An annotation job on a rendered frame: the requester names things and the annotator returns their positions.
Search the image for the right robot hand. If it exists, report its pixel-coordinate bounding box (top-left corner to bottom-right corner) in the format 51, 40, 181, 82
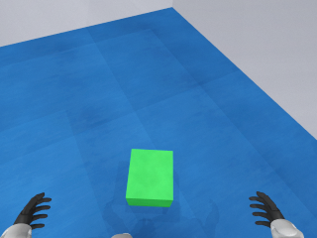
249, 191, 285, 228

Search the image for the carton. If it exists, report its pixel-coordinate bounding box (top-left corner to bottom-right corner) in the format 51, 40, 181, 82
126, 149, 173, 207

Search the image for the robot left forearm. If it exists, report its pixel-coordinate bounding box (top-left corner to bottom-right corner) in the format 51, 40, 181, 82
0, 223, 32, 238

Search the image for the robot right forearm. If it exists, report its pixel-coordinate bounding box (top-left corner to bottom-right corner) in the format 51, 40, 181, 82
270, 218, 304, 238

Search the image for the left robot hand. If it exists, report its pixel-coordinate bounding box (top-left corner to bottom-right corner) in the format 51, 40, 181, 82
13, 192, 52, 230

